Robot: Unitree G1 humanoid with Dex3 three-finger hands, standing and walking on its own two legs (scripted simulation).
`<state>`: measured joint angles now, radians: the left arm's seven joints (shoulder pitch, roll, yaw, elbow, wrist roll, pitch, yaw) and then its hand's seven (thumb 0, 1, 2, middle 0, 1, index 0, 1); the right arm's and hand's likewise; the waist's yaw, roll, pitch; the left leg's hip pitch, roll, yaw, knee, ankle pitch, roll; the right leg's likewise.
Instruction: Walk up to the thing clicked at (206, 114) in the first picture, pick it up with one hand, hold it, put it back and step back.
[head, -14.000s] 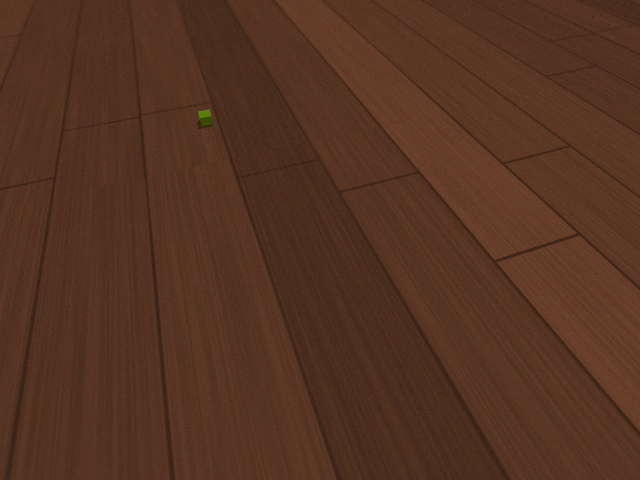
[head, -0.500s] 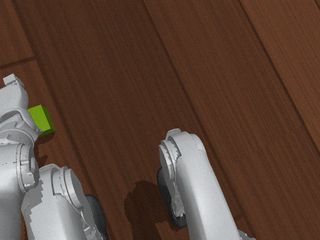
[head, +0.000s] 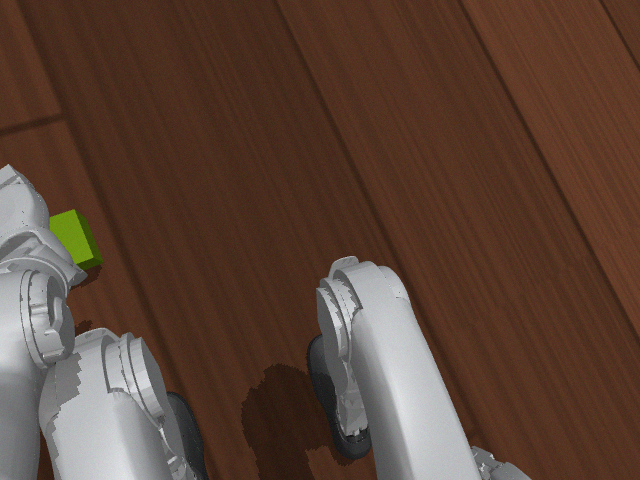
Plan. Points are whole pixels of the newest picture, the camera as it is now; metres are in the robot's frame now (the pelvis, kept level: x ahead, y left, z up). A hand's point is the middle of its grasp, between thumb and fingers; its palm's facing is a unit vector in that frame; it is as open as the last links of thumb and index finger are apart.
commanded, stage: rest palm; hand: left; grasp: from above
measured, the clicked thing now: (65, 245) +0.46 +0.26 -0.29
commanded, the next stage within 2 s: close in 1.18 s
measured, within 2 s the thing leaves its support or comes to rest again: neither
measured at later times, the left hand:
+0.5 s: hand (52, 250) +0.45 +0.26 -0.24, palm faces -0.43 -0.27 -0.86, open 14.5 cm
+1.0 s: hand (56, 252) +0.45 +0.26 -0.26, palm faces -0.42 -0.24 -0.87, open 14.2 cm
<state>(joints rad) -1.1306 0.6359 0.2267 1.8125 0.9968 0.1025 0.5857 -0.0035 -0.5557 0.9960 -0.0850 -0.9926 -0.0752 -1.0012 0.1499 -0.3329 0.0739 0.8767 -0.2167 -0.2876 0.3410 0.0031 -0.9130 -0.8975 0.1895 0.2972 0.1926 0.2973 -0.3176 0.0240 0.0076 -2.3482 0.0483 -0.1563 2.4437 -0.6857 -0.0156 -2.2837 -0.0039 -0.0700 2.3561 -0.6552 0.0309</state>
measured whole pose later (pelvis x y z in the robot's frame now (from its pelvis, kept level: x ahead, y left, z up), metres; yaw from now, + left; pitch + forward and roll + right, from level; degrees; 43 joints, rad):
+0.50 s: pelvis +0.00 +0.01 -0.01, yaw -3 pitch +30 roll -10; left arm -1.09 0.78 0.26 1.86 1.08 -0.01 0.68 0.00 -0.57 1.01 -0.09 -0.94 -0.07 -0.96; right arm 0.15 -0.31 0.15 0.84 -0.26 -0.32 0.40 0.00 -0.91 -0.90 0.19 0.30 0.19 0.30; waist -0.36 -0.03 0.12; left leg -2.35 0.05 -0.21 2.52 -0.73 -0.01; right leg -2.26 0.02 -0.11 2.39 -0.67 0.05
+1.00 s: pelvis +0.00 +0.01 -0.02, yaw -5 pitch +28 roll -12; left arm -1.09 0.84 0.22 1.88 1.11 -0.05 0.72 0.00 -0.53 0.97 -0.10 -0.97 -0.09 -0.98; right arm 0.12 -0.34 0.19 0.81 -0.27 -0.37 0.42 0.00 -0.91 -0.90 0.19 0.30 0.19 0.30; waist -0.38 -0.08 0.17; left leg -2.34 0.05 -0.25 2.55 -0.72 -0.01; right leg -2.24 0.03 -0.14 2.38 -0.66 0.06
